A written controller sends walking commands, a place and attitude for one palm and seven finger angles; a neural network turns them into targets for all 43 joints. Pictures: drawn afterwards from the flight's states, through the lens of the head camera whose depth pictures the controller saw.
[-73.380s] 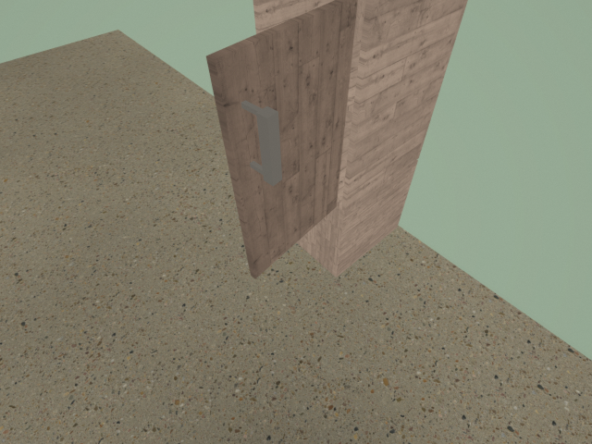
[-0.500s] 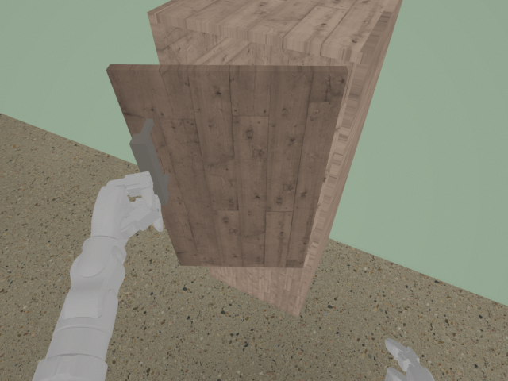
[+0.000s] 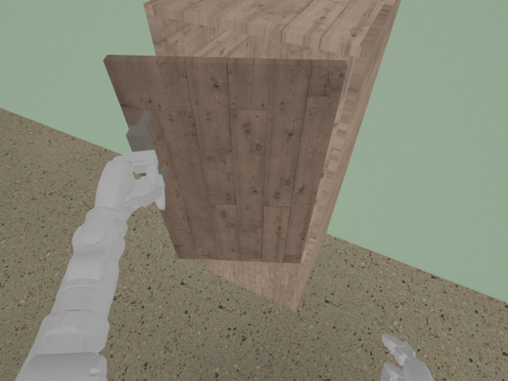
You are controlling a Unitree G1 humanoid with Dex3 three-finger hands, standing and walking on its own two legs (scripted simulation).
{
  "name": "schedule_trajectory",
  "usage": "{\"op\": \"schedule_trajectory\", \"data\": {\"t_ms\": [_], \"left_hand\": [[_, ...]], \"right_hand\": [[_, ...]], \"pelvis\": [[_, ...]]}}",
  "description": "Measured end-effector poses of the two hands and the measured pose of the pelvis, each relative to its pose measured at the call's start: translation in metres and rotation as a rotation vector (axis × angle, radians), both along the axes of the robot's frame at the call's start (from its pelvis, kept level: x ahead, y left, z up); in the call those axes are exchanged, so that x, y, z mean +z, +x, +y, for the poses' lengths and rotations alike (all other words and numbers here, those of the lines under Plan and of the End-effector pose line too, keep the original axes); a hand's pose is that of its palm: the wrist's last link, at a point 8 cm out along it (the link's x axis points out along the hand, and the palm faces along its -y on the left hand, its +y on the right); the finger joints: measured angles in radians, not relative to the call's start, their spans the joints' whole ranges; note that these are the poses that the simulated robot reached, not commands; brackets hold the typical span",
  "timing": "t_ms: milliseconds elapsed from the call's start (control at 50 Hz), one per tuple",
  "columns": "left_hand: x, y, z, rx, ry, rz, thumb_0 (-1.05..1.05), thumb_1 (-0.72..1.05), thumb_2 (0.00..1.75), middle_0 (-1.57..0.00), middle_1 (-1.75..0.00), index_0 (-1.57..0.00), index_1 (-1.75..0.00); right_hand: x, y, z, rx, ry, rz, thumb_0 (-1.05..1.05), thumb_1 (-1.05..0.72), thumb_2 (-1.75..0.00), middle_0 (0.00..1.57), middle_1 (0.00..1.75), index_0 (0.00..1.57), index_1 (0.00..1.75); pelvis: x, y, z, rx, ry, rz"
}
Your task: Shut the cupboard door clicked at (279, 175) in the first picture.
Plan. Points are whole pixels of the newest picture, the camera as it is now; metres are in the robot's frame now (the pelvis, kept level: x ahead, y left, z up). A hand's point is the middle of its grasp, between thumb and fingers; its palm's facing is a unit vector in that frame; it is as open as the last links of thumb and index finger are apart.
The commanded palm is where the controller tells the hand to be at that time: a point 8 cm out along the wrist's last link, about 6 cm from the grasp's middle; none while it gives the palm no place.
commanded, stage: push the door shut along its arc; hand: left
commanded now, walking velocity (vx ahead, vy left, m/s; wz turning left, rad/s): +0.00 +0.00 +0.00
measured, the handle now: (152, 155) +0.46 +0.20 +0.11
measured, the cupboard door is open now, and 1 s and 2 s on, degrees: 23 3 0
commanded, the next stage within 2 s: pull the fist back off the door in 1.56 s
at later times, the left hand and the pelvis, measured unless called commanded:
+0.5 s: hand (161, 167) +0.43 +0.17 +0.11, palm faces -0.17 -0.99 -0.03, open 3.1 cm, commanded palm +0.43 +0.20 +0.11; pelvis -0.01 +0.01 -0.01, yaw +1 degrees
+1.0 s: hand (196, 142) +0.49 +0.12 +0.11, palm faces -0.32 -0.95 -0.02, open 3.1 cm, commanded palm +0.51 +0.16 +0.11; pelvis -0.01 +0.02 -0.02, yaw +0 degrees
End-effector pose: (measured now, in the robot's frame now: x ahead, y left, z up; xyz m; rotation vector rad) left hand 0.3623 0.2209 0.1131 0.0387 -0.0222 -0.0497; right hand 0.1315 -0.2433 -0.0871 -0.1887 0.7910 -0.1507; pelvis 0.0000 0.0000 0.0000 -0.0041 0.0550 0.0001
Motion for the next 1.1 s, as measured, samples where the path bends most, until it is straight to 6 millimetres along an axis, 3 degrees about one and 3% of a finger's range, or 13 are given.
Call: {"op": "schedule_trajectory", "data": {"t_ms": [300,580,1100], "left_hand": [[-0.001,0.033,0.004,-0.076,0.005,0.022,0.00,0.89,0.93,-1.31,-1.50,-1.30,-1.50],[0.000,0.065,0.006,-0.142,0.002,0.038,0.01,0.90,0.90,-1.32,-1.50,-1.33,-1.50],[0.000,0.147,-0.057,-0.302,-0.026,0.078,0.01,0.90,0.90,-1.30,-1.50,-1.30,-1.50]], "right_hand": [[-0.016,-0.050,-0.012,-0.061,-0.028,0.162,0.01,-0.90,-0.90,0.20,0.30,0.20,0.30],[-0.024,-0.081,-0.009,-0.081,-0.056,0.237,0.01,-0.90,-0.90,0.20,0.30,0.20,0.30],[-0.033,-0.154,-0.005,-0.189,-0.070,0.429,0.00,-0.90,-0.90,0.21,0.30,0.20,0.30]], "pelvis": [[-0.003,-0.002,0.004,0.006,-0.007,0.037],[-0.011,-0.010,0.013,0.015,-0.019,0.087],[-0.024,-0.006,0.020,-0.014,-0.028,0.213]]}}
